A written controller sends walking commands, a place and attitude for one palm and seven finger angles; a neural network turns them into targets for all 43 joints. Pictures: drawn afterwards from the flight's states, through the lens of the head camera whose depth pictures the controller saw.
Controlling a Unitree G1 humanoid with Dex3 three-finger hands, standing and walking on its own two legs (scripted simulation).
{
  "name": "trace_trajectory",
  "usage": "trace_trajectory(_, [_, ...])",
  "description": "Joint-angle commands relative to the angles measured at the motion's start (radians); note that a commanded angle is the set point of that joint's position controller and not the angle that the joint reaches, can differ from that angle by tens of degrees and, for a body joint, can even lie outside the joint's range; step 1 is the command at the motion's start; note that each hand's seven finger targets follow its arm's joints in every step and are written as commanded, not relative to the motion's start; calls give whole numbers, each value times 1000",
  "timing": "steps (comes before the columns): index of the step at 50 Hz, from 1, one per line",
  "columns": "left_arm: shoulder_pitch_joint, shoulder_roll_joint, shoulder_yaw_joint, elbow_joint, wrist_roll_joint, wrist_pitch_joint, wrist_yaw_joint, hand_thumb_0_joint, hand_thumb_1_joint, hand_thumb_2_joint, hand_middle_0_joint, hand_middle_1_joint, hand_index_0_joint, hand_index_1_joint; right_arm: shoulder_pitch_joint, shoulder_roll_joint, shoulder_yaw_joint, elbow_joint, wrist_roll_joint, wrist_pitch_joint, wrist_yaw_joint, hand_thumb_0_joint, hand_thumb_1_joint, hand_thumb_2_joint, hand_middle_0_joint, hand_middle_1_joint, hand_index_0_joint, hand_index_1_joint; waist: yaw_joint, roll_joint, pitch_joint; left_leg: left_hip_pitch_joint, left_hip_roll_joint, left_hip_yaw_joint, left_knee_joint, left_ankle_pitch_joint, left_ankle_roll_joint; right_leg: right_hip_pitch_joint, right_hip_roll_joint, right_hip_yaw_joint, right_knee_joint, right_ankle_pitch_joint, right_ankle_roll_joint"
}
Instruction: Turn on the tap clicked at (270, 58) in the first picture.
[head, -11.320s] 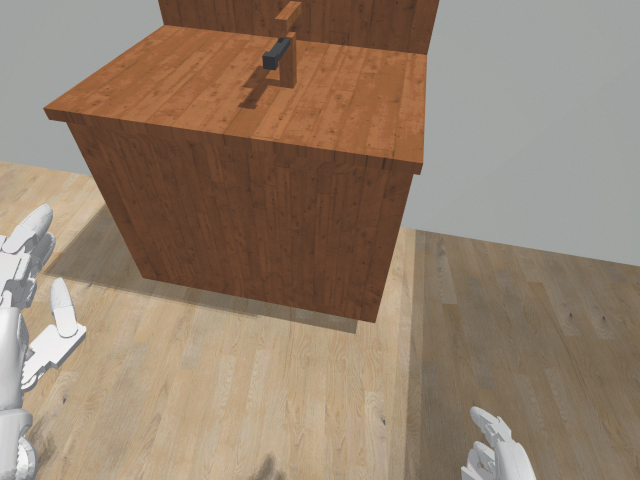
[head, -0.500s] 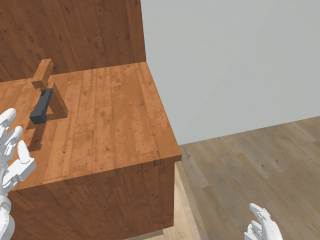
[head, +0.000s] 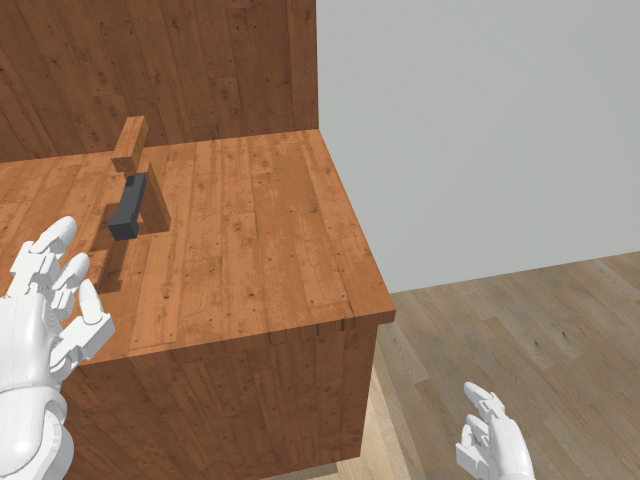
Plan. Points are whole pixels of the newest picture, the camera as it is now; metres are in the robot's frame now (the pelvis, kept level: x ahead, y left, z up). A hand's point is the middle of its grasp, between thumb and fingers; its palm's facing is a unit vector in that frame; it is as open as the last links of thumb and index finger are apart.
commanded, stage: turn the palm inward beside the body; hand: left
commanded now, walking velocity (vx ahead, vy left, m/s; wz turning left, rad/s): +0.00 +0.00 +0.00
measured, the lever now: (124, 226) +0.37 +0.34 +0.14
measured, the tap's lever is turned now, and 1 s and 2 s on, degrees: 0 0 0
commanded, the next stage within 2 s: reach beside the lever's end, fingers flat in 0.78 s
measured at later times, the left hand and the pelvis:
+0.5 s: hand (113, 328) +0.18 +0.22 +0.19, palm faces +0.52 -0.85 -0.13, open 7.5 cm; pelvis +0.00 -0.02 +0.00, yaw +1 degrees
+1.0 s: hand (137, 322) +0.19 +0.21 +0.19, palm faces +0.52 -0.85 -0.13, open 7.5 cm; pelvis +0.01 -0.04 +0.00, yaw +1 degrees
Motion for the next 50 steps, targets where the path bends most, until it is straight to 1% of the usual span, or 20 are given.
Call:
trace_trajectory(1, [-132, 145, 83, -241, 6, -72, 26, 0, 900, 900, -200, -300, -200, -300, -177, -111, -50, -163, -6, -55, -9, 0, -900, -900, 200, 300, 200, 300, -10, 25, -63, 11, 46, -39, -118, 195, -32, 7, -15, -7, -89, 85, 6])
trace_trajectory(6, [-144, 125, 78, -210, -18, -13, 23, 0, 900, 900, -200, -300, -200, -300, -204, -113, -46, -153, 4, -38, -17, 0, -900, -900, 200, 300, 200, 300, -9, 18, -20, -8, 41, -38, -134, 122, -25, 11, -17, 0, -116, 40, 7])
trace_trajectory(13, [-161, 132, 86, -247, -43, 31, 21, 0, 900, 900, -200, -300, -200, -300, -226, -117, -43, -158, 7, -40, -23, 0, -900, -900, 200, 300, 200, 300, -6, -21, -46, 5, 34, -35, -130, 124, -10, 37, -20, 10, -139, 38, 15])
trace_trajectory(14, [-165, 152, 108, -247, -38, 33, 28, 0, 900, 900, -200, -300, -200, -300, -235, -114, -39, -147, 10, -39, -22, 0, -900, -900, 200, 300, 200, 300, 2, 24, -31, 0, 32, -34, -135, 106, -14, 34, -19, 14, -145, 21, 13])
trace_trajectory(15, [-176, 120, 80, -256, -43, 30, 29, 0, 900, 900, -200, -300, -200, -300, -236, -110, -38, -154, 10, -41, -21, 0, -900, -900, 200, 300, 200, 300, -6, 12, -29, 3, 31, -33, -135, 98, -10, 33, -22, 15, -147, 15, 14])
trace_trajectory(17, [-162, 129, 95, -248, -47, 29, 38, 0, 900, 900, -200, -300, -200, -300, -229, -113, -41, -150, 8, -46, -20, 0, -900, -900, 200, 300, 200, 300, -4, -4, -41, 1, 31, -32, -128, 117, -8, 45, -22, 17, -148, 29, 15])
trace_trajectory(19, [-168, 149, 111, -260, -42, 32, 45, 0, 900, 900, -200, -300, -200, -300, -237, -114, -41, -140, 10, -44, -18, 0, -900, -900, 200, 300, 200, 300, -1, 45, -35, 6, 31, -27, -126, 110, -9, 41, -22, 21, -158, 22, 13])
trace_trajectory(20, [-169, 120, 86, -261, -46, 31, 45, 0, 900, 900, -200, -300, -200, -300, -236, -110, -40, -148, 9, -46, -17, 0, -900, -900, 200, 300, 200, 300, -6, 27, -40, 7, 30, -28, -129, 109, -7, 47, -26, 23, -157, 23, 15])
trace_trajectory(27, [-151, 123, 89, -217, -58, 47, 32, 0, 900, 900, -200, -300, -200, -300, -230, -119, -44, -147, 14, -47, -20, 0, -900, -900, 200, 300, 200, 300, -8, -45, -22, -5, 30, -21, -115, 103, 7, 55, -30, 43, -185, 13, 26])
trace_trajectory(33, [-135, 131, 103, -233, -59, 31, 35, 0, 900, 900, -200, -300, -200, -300, -216, -118, -50, -148, 12, -55, -16, 0, -900, -900, 200, 300, 200, 300, -6, -38, -49, 5, 29, -11, -93, 164, 10, 81, -42, 56, -178, 110, 35])
trace_trajectory(34, [-131, 152, 123, -232, -55, 28, 39, 0, 900, 900, -200, -300, -200, -300, -223, -118, -49, -137, 12, -55, -15, 0, -900, -900, 200, 300, 200, 300, -2, -5, -40, 9, 29, -10, -91, 163, 9, 78, -41, 62, -187, 110, 33])
trace_trajectory(35, [-142, 124, 95, -255, -55, 19, 40, 0, 900, 900, -200, -300, -200, -300, -214, -115, -49, -148, 12, -57, -13, 0, -900, -900, 200, 300, 200, 300, -8, -11, -53, 7, 28, -10, -92, 173, 8, 88, -46, 60, -176, 124, 33])
trace_trajectory(38, [-127, 132, 105, -237, -58, 12, 40, 0, 900, 900, -200, -300, -200, -300, -202, -118, -53, -148, 11, -61, -12, 0, -900, -900, 200, 300, 200, 300, -10, -37, -63, 5, 28, -8, -78, 182, 10, 90, -52, 70, -174, 172, 45])
trace_trajectory(39, [-122, 147, 120, -226, -53, 12, 42, 0, 900, 900, -200, -300, -200, -300, -207, -116, -51, -136, 13, -60, -13, 0, -900, -900, 200, 300, 200, 300, -5, -14, -42, 8, 29, -5, -79, 171, 10, 82, -49, 72, -188, 146, 42])
trace_trajectory(40, [-129, 115, 90, -229, -59, 8, 37, 0, 900, 900, -200, -300, -200, -300, -205, -113, -50, -147, 13, -62, -14, 0, -900, -900, 200, 300, 200, 300, -14, -42, -39, 1, 28, -10, -80, 165, 10, 81, -54, 75, -184, 147, 46])
trace_trajectory(43, [-120, 130, 103, -218, -63, 9, 33, 0, 900, 900, -200, -300, -200, -300, -202, -118, -53, -149, 13, -65, -16, 0, -900, -900, 200, 300, 200, 300, -12, -62, -43, -7, 29, -12, -75, 166, 11, 90, -60, 86, -185, 169, 53])
trace_trajectory(44, [-117, 145, 122, -214, -58, 10, 35, 0, 900, 900, -200, -300, -200, -300, -208, -117, -54, -138, 16, -62, -16, 0, -900, -900, 200, 300, 200, 300, -4, -20, -40, 4, 28, -4, -74, 168, 10, 89, -57, 85, -194, 156, 48])
trace_trajectory(47, [-131, 134, 120, -183, -64, 9, 32, 0, 900, 900, -200, -300, -200, -300, -196, -118, -56, -141, 16, -58, -18, 0, -900, -900, 200, 300, 200, 300, -11, -61, -45, -11, 27, -8, -77, 171, 11, 93, -59, 83, -182, 178, 52])
trace_trajectory(49, [-132, 177, 174, -153, -67, 8, 34, 0, 900, 900, -200, -300, -200, -300, -197, -118, -59, -128, 18, -54, -22, 0, -900, -900, 200, 300, 200, 300, -6, -46, -41, -8, 28, -8, -78, 172, 10, 95, -57, 88, -189, 187, 53])
trace_trajectory(50, [-158, 146, 143, -167, -68, 1, 29, 0, 900, 900, -200, -300, -200, -300, -197, -116, -59, -137, 18, -55, -22, 0, -900, -900, 200, 300, 200, 300, -13, -51, -55, -1, 26, -6, -81, 181, 11, 97, -58, 81, -179, 199, 52])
